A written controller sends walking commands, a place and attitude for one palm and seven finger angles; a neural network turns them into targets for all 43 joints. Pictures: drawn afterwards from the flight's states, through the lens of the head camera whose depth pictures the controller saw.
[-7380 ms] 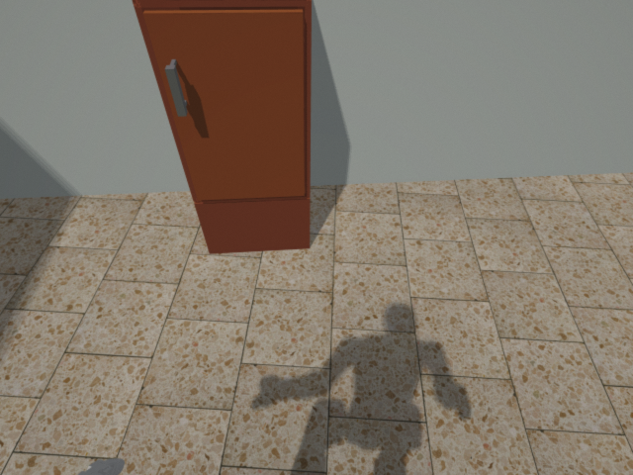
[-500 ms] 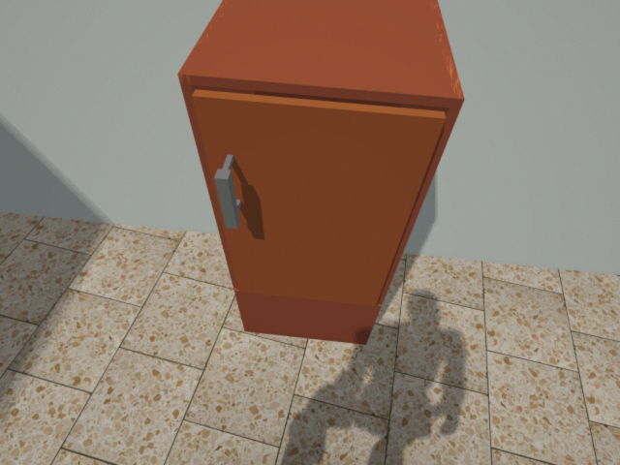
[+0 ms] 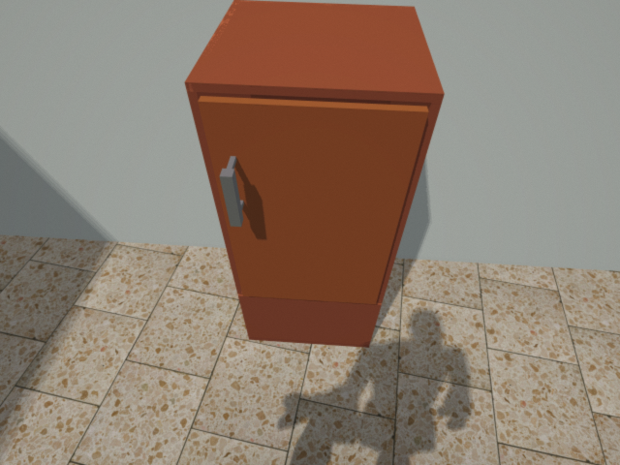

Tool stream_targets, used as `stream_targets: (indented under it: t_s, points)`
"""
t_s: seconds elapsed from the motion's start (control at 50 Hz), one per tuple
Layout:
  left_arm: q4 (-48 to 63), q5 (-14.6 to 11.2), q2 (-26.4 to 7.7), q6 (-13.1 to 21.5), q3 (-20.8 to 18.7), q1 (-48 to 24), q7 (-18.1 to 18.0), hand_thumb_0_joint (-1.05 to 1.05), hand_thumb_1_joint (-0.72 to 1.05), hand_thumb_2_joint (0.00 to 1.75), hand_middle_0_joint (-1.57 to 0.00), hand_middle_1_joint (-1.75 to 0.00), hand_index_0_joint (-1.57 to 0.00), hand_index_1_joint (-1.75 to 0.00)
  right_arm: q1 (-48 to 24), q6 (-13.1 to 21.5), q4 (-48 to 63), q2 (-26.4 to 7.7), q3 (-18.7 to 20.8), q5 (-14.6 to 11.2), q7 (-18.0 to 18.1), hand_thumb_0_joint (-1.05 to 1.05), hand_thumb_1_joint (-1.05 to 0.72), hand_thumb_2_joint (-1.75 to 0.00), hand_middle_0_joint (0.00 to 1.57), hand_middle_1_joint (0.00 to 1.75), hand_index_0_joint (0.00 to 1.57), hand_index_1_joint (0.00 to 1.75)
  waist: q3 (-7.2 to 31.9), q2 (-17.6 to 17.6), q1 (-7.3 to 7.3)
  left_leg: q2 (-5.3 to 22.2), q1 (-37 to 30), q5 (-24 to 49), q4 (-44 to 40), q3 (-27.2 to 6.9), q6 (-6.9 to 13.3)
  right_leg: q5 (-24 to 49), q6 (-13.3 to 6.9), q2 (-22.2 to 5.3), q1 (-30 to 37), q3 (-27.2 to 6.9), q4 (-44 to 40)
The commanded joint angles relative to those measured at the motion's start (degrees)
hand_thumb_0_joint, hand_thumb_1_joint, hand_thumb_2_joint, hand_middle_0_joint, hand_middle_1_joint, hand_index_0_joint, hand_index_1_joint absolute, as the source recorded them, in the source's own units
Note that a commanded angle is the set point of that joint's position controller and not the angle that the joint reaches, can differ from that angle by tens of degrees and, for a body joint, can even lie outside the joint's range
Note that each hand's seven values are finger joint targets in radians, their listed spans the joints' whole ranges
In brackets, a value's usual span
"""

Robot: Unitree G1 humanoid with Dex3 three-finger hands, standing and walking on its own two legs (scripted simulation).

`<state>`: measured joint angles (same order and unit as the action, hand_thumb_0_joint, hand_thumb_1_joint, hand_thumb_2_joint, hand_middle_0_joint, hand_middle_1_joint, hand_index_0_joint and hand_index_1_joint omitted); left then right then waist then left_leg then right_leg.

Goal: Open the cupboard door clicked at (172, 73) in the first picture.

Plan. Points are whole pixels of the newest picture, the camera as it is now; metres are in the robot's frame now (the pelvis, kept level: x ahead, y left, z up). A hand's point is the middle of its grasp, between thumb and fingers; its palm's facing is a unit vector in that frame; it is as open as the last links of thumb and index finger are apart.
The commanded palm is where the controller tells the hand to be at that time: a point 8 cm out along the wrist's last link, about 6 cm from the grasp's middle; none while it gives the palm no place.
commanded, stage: come to a stop and stand still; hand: left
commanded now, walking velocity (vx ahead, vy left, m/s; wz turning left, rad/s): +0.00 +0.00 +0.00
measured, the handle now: (234, 191) +0.58 +0.18 -0.01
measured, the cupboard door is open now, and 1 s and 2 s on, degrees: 0 0 0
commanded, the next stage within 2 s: look again from close up in 0.54 s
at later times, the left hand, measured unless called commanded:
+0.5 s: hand out of the picture -0.06 +0.20 -0.16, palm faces +0.02 -0.98 -0.20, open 7.4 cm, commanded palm none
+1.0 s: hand out of the picture -0.10 +0.16 -0.16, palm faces +0.06 -0.99 -0.15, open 7.4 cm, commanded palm none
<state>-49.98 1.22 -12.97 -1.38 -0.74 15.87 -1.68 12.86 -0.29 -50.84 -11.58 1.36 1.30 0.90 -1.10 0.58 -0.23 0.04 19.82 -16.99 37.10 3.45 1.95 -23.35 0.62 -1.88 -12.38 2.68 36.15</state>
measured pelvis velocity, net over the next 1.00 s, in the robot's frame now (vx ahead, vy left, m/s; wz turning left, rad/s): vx -0.05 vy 0.01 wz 0.01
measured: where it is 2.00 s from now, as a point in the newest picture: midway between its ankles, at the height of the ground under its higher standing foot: outside the picture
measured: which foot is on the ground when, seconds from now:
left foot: down 0.00-1.00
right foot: down 0.00-1.00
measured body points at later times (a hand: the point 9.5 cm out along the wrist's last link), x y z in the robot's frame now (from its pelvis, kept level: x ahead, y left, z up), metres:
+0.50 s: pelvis -0.04 +0.02 +0.01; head -0.05 +0.03 +0.46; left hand -0.06 +0.25 -0.15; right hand -0.03 -0.22 -0.14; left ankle +0.03 +0.10 -0.72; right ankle -0.04 -0.12 -0.72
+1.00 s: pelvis -0.05 +0.01 +0.01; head -0.06 +0.02 +0.46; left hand -0.11 +0.22 -0.15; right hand -0.05 -0.21 -0.14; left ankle +0.03 +0.10 -0.72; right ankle -0.04 -0.12 -0.72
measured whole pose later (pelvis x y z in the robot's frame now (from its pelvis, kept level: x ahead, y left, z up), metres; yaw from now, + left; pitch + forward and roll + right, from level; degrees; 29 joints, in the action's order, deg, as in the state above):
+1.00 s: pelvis -0.05 +0.01 +0.01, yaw +1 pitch -2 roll -1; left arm -62.7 1.5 -6.7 -0.1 0.3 24.4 -2.1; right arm 17.7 -0.6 -63.5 -7.9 1.2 0.4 0.8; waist 0.9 0.1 -0.3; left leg -0.9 17.4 -6.3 24.9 3.0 2.8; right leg -13.9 1.5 -2.3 -11.0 3.2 26.5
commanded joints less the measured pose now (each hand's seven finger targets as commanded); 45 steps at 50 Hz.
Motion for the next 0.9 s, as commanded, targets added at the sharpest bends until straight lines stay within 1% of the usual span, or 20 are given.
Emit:
stream_targets:
  t_s: [0.0,0.02,0.06,0.1,0.14,0.16,0.18,0.22,0.24,0.3,0.32,0.38,0.4,0.46,0.6,0.62,0.66,0.72,0.78,0.88]
  points:
    - [3.4,-0.2,-7.2,1.0,-1.5,1.3,-0.5,0.00,0.90,0.90,-0.20,-0.30,-0.20,-0.30,0.5,1.1,2.9,-7.2,1.4,0.1,0.3,0.00,-0.90,-0.90,0.20,0.30,0.20,0.30,2.0,0.3,-0.01,5.3,-3.8,13.6,-8.3,-7.4,1.9,12.0,-2.8,-2.9,-1.0,-4.3,-7.2]
    - [3.0,-0.2,-7.2,0.9,-1.5,1.1,-0.5,0.00,0.90,0.90,-0.20,-0.30,-0.20,-0.30,0.3,1.1,2.6,-7.3,1.5,0.0,0.2,0.00,-0.90,-0.90,0.20,0.30,0.20,0.30,0.7,-0.4,0.00,5.3,-2.7,10.3,-9.5,-7.7,1.9,9.5,-2.7,-2.9,-1.4,-4.4,-8.3]
    - [2.2,-0.2,-7.6,0.9,-1.4,0.3,-0.3,0.00,0.90,0.90,-0.20,-0.30,-0.20,-0.30,0.1,0.9,1.8,-7.9,1.4,0.0,0.1,0.00,-0.90,-0.90,0.20,0.30,0.20,0.30,-1.5,-0.2,0.13,5.0,-1.3,4.0,-11.8,-8.4,1.6,5.2,-2.9,-3.0,-2.4,-4.7,-10.1]
    - [1.7,-0.1,-7.6,1.1,-1.3,0.4,-0.2,0.00,0.90,0.90,-0.20,-0.30,-0.20,-0.30,0.7,1.0,0.9,-8.0,1.3,0.0,-0.1,0.00,-0.90,-0.90,0.20,0.30,0.20,0.30,-1.3,-0.1,0.14,5.0,-1.5,1.7,-13.1,-8.6,1.5,4.2,-2.8,-3.0,-2.1,-4.4,-10.9]
    - [0.7,-0.1,-7.3,1.0,-1.1,0.7,-0.1,0.00,0.90,0.90,-0.20,-0.30,-0.20,-0.30,1.1,0.8,0.0,-7.9,1.2,0.0,-0.1,0.00,-0.90,-0.90,0.20,0.30,0.20,0.30,-2.4,0.5,0.23,5.0,-0.4,-3.3,-15.3,-9.2,1.3,1.8,-2.7,-3.0,-2.7,-4.3,-11.9]
    - [0.3,-0.1,-7.2,1.0,-1.1,1.0,-0.1,0.00,0.90,0.90,-0.20,-0.30,-0.20,-0.30,1.3,0.8,-0.5,-8.0,1.2,0.0,-0.2,0.00,-0.90,-0.90,0.20,0.30,0.20,0.30,-2.6,-0.1,0.20,5.0,0.0,-5.2,-16.3,-9.7,1.3,0.8,-2.7,-2.9,-2.7,-4.3,-12.3]
    - [-0.1,-0.1,-7.1,1.0,-1.1,1.1,0.0,0.00,0.90,0.90,-0.20,-0.30,-0.20,-0.30,1.5,0.8,-0.9,-8.3,1.3,0.0,-0.2,0.00,-0.90,-0.90,0.20,0.30,0.20,0.30,-2.6,0.7,0.28,5.2,0.0,-6.2,-17.3,-10.1,1.2,0.9,-2.6,-2.8,-2.8,-3.9,-12.1]
    - [-1.1,0.0,-6.4,0.9,-1.0,2.4,0.0,0.00,0.90,0.90,-0.20,-0.30,-0.20,-0.30,2.0,0.8,-1.8,-8.2,1.3,0.0,-0.2,0.00,-0.90,-0.90,0.20,0.30,0.20,0.30,-1.9,2.3,-0.07,5.8,-0.1,-8.4,-19.5,-11.2,1.4,2.0,-2.2,-2.4,-1.6,-3.0,-11.7]
    - [-1.7,0.0,-6.2,0.9,-0.9,3.0,0.0,0.00,0.90,0.90,-0.20,-0.30,-0.20,-0.30,2.0,0.8,-2.3,-8.2,1.3,-0.1,-0.2,0.00,-0.90,-0.90,0.20,0.30,0.20,0.30,-2.1,2.1,-0.17,6.0,0.4,-9.6,-20.3,-11.7,1.5,2.0,-2.2,-2.3,-1.2,-3.0,-11.9]
    - [-3.4,0.1,-5.7,1.2,-0.8,4.6,-0.1,0.00,0.90,0.90,-0.20,-0.30,-0.20,-0.30,2.7,0.8,-3.5,-8.0,1.4,-0.3,-0.2,0.00,-0.90,-0.90,0.20,0.30,0.20,0.30,-1.9,1.0,-0.23,5.8,-0.4,-8.9,-20.5,-11.3,1.3,2.5,-2.2,-2.7,-1.1,-3.2,-13.0]
    - [-3.9,0.1,-5.2,1.2,-0.7,5.0,-0.1,0.00,0.90,0.90,-0.20,-0.30,-0.20,-0.30,2.9,0.8,-4.0,-7.8,1.4,-0.3,-0.1,0.00,-0.90,-0.90,0.20,0.30,0.20,0.30,-1.9,1.2,-0.09,5.7,-0.8,-8.8,-20.5,-11.1,1.1,2.3,-2.1,-2.7,-1.7,-3.3,-13.2]
    - [-5.3,0.1,-4.6,1.4,-0.4,6.3,-0.2,0.00,0.90,0.90,-0.20,-0.30,-0.20,-0.30,3.8,0.6,-5.3,-7.0,1.3,-0.5,-0.1,0.00,-0.90,-0.90,0.20,0.30,0.20,0.30,-2.9,-0.2,0.15,5.4,-1.4,-7.6,-20.2,-10.4,0.8,1.6,-2.1,-3.3,-2.9,-4.1,-14.7]
    - [-5.8,0.1,-4.3,1.4,-0.3,6.7,-0.3,0.00,0.90,0.90,-0.20,-0.30,-0.20,-0.30,4.2,0.6,-5.8,-6.7,1.2,-0.5,-0.1,0.00,-0.90,-0.90,0.20,0.30,0.20,0.30,-2.5,-0.5,0.30,5.4,-2.4,-6.8,-19.9,-10.3,0.8,1.8,-2.0,-3.2,-3.1,-4.0,-14.8]
    - [-7.2,0.1,-3.3,1.4,-0.2,8.4,-0.4,0.00,0.90,0.90,-0.20,-0.30,-0.20,-0.30,4.6,0.4,-6.9,-6.2,1.3,-0.6,-0.1,0.00,-0.90,-0.90,0.20,0.30,0.20,0.30,-3.2,1.2,0.32,5.5,-2.0,-8.5,-20.8,-10.6,0.6,0.9,-1.8,-3.1,-3.9,-4.0,-15.2]
    - [-10.0,0.2,-1.4,1.7,0.2,11.8,-0.7,0.00,0.90,0.90,-0.20,-0.30,-0.20,-0.30,5.6,0.4,-8.9,-4.9,1.1,-0.9,0.1,0.00,-0.90,-0.90,0.20,0.30,0.20,0.30,-3.1,0.8,0.15,5.8,-2.9,-7.3,-21.4,-10.7,0.6,3.5,-1.7,-3.0,-3.4,-3.5,-15.1]
    - [-10.3,0.2,-1.0,1.7,0.2,12.0,-0.8,0.00,0.90,0.90,-0.20,-0.30,-0.20,-0.30,5.6,0.4,-9.2,-4.6,1.1,-0.9,0.1,0.00,-0.90,-0.90,0.20,0.30,0.20,0.30,-3.8,0.7,0.19,5.8,-2.7,-7.3,-21.6,-10.6,0.6,3.5,-1.6,-3.2,-3.9,-3.6,-15.3]
    - [-10.8,0.2,-0.4,1.8,0.2,12.6,-0.8,0.00,0.90,0.90,-0.20,-0.30,-0.20,-0.30,5.9,0.4,-9.6,-4.2,1.1,-0.9,0.2,0.00,-0.90,-0.90,0.20,0.30,0.20,0.30,-4.0,0.9,0.29,5.8,-2.6,-7.5,-21.7,-10.5,0.4,3.0,-1.6,-3.1,-4.1,-3.8,-15.5]
    - [-11.3,0.3,0.1,1.8,0.2,13.4,-0.9,0.00,0.90,0.90,-0.20,-0.30,-0.20,-0.30,6.2,0.3,-10.1,-3.5,1.0,-0.9,0.2,0.00,-0.90,-0.90,0.20,0.30,0.20,0.30,-4.4,-0.6,0.25,5.6,-2.8,-7.2,-21.5,-10.2,0.3,2.2,-1.5,-3.2,-4.7,-3.8,-15.9]
    - [-11.7,0.3,0.7,1.9,0.2,13.9,-1.0,0.00,0.90,0.90,-0.20,-0.30,-0.20,-0.30,6.4,0.2,-10.4,-3.1,1.0,-0.9,0.3,0.00,-0.90,-0.90,0.20,0.30,0.20,0.30,-4.8,0.4,0.23,5.5,-2.8,-7.3,-21.7,-10.2,0.2,1.9,-1.5,-3.1,-5.1,-3.7,-16.0]
    - [-11.9,0.2,1.2,2.0,0.1,14.4,-1.0,0.00,0.90,0.90,-0.20,-0.30,-0.20,-0.30,6.8,0.1,-10.6,-2.4,0.9,-0.8,0.3,0.00,-0.90,-0.90,0.20,0.30,0.20,0.30,-5.4,-0.9,0.15,5.0,-2.5,-6.2,-20.8,-9.4,-0.1,0.2,-1.7,-3.5,-6.0,-4.4,-17.0]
